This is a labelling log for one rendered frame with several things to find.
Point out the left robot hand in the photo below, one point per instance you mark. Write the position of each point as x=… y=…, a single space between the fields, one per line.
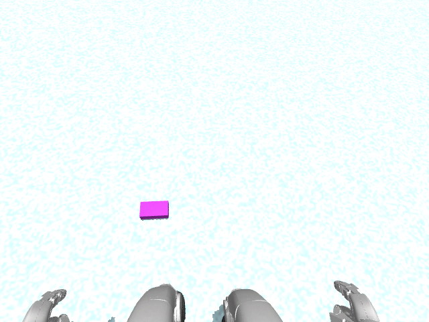
x=41 y=310

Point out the right robot hand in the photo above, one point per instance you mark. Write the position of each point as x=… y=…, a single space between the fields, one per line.
x=361 y=307

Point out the small box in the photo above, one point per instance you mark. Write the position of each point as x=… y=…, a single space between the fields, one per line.
x=154 y=210

